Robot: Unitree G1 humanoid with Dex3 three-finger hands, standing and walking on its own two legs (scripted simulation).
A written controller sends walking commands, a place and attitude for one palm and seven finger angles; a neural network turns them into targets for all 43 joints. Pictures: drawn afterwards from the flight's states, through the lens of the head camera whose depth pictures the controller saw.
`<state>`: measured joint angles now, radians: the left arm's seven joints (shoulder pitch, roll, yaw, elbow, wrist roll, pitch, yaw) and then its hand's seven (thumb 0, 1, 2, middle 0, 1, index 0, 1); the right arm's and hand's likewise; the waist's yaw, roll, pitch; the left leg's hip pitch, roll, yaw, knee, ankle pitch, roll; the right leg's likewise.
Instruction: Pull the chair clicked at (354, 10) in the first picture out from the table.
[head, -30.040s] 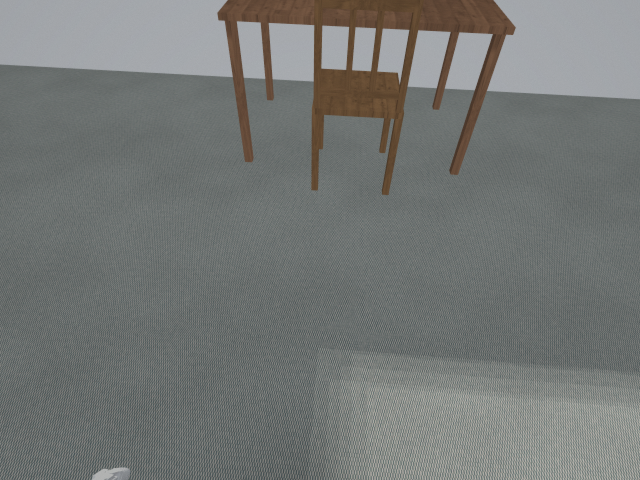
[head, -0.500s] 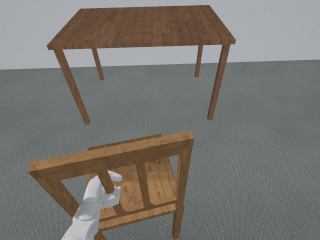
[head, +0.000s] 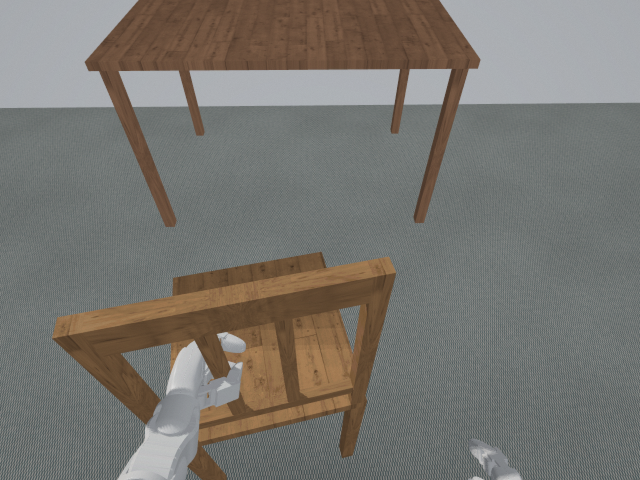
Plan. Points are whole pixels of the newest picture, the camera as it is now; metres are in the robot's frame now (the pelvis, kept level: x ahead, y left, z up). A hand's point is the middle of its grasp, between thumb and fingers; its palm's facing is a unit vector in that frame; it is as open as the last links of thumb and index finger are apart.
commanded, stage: open the thumb and straighten the fingers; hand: left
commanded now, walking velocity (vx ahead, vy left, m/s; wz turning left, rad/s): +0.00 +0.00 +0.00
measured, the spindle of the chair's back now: (223, 376) +0.28 +0.16 -0.10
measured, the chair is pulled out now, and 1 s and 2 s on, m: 0.77 0.77 0.77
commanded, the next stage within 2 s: draw the fingers out of the gap in 0.76 s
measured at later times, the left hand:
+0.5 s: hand (227, 370) +0.28 +0.15 -0.06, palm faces +0.03 -0.98 -0.17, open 13.9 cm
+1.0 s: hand (212, 388) +0.25 +0.17 -0.07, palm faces +0.05 -0.98 -0.18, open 17.5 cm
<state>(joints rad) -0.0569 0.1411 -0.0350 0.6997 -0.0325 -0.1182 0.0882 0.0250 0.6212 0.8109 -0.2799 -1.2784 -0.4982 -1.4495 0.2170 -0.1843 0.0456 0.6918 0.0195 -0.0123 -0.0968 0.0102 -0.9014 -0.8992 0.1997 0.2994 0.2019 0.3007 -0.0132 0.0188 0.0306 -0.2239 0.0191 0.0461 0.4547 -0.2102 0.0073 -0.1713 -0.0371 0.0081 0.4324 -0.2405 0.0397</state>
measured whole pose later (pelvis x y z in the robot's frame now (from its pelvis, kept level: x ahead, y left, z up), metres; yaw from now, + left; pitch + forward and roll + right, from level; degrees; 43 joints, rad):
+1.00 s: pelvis +0.02 -0.02 -0.03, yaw +3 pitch +8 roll +0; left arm 0.19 0.24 0.07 0.26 -0.09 0.03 -0.07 -0.02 -0.54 0.20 -0.01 -0.02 -0.01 -0.02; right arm 0.24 -0.28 0.00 0.57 0.04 -0.12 -0.07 0.01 -0.90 -0.90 0.20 0.30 0.20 0.30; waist -0.04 0.05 -0.08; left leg -0.56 0.03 -0.02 0.79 -0.38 -0.02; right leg -0.48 -0.03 -0.05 0.79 -0.44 0.01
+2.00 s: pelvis +0.00 -0.02 -0.07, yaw +5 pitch +10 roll -2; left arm 0.61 0.22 0.12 -0.22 -0.24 -0.32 -0.17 -0.02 -0.55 0.20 -0.01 0.00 0.00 0.00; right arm 0.21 -0.19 -0.01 0.59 0.06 -0.21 -0.08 0.01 -0.90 -0.90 0.20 0.30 0.20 0.30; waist 0.00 0.06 -0.14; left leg -0.75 0.03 -0.08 1.03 -0.45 -0.03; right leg -0.64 -0.02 -0.10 0.99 -0.52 0.00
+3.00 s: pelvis +0.05 -0.02 -0.01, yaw +4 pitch -3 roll +0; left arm 0.63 0.44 0.12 -0.36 -0.08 0.28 0.14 0.00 0.69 0.80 -0.19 -0.26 -0.39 -0.31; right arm 0.18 -0.23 0.06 0.66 0.04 -0.24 -0.11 0.01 -0.90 -0.90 0.20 0.30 0.20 0.30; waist 0.08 0.06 0.04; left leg -0.16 0.02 -0.02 0.53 -0.32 -0.03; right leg -0.07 -0.04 -0.06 0.50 -0.38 0.01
